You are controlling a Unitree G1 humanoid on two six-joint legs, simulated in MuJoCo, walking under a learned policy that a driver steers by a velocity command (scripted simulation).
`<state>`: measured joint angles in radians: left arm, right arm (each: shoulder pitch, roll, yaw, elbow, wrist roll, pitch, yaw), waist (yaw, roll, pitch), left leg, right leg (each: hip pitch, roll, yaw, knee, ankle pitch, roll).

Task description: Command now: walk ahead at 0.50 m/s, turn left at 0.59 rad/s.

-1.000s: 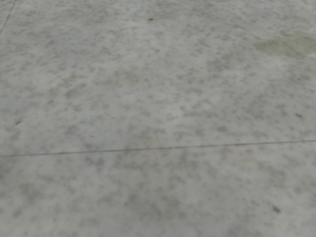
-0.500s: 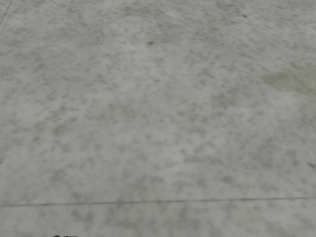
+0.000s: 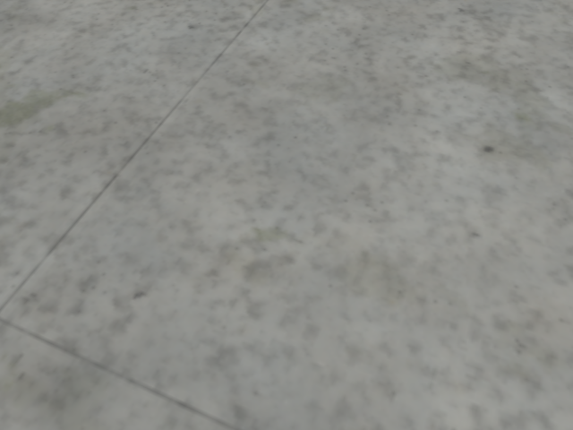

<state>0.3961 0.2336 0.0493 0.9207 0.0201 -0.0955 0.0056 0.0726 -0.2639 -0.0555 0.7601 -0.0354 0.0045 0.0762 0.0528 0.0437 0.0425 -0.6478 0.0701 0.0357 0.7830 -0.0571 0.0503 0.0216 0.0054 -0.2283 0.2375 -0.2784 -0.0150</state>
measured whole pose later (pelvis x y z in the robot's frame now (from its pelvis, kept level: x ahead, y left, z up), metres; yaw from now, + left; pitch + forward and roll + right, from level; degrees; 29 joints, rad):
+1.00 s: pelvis +0.37 +0.07 -0.01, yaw +16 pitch -1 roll -1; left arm 0.23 0.21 0.00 0.94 0.01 0.01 0.01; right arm 0.25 -0.21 -0.01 1.00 -0.03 0.03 -0.03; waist 0.00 0.01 0.03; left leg -0.21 0.01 -0.04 0.51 -0.28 0.01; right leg -0.29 0.04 -0.07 0.44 -0.14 -0.06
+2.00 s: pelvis +0.41 +0.12 +0.00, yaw +15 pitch -1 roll +0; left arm 0.28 0.14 0.00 1.17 0.01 0.01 0.04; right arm 0.32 -0.13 0.02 1.16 -0.01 -0.02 -0.05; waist 0.01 0.00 0.03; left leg -0.07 -0.05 -0.01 0.37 -0.28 0.05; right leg -0.19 0.00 -0.02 0.40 -0.18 0.00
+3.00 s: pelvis +0.44 +0.13 +0.00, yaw +14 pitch -1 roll +0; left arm 0.34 0.13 0.01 1.16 0.03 0.01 0.02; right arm 0.43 -0.13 -0.01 1.14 -0.02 -0.02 -0.04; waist -0.02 0.00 -0.01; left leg -0.04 -0.06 0.00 0.39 -0.34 0.08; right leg -0.27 -0.02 -0.05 0.65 -0.40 -0.03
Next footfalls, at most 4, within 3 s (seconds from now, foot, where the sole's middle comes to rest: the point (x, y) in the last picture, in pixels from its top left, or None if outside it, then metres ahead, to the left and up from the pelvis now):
0.12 left None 0.22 0.10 -0.78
0.64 right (310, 414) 0.50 0.02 -0.78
0.98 left None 0.38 0.21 -0.78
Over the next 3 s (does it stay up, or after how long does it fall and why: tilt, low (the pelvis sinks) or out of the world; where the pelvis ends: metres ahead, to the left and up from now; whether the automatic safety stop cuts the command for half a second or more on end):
stays up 0.44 0.13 0.00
